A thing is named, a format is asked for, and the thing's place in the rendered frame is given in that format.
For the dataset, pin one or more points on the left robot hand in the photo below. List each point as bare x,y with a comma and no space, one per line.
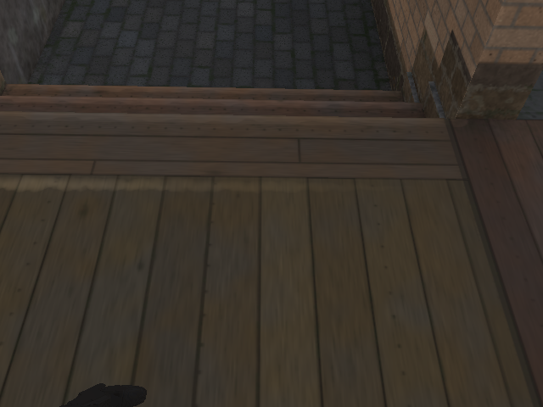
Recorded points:
110,396

